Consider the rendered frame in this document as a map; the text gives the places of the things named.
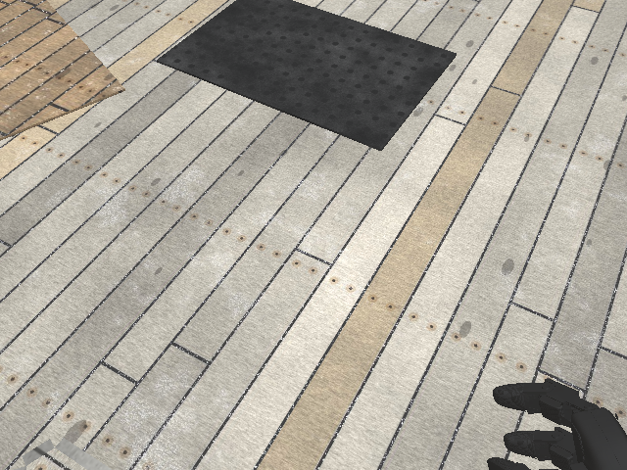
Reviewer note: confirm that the right robot hand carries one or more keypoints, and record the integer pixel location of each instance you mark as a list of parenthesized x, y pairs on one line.
[(597, 441)]

